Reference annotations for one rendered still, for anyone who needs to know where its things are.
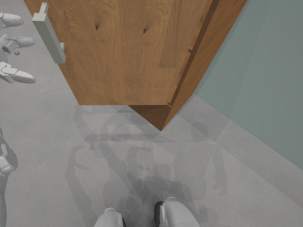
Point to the robot left hand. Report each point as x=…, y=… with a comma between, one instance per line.
x=8, y=45

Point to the left robot thigh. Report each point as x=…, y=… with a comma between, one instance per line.
x=110, y=219

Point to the handle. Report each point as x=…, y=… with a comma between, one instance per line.
x=48, y=35

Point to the robot right shin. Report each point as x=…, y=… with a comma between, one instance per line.
x=168, y=199

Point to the cupboard door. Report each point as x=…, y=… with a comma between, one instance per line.
x=122, y=52

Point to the robot left upper arm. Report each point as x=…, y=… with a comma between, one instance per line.
x=8, y=163

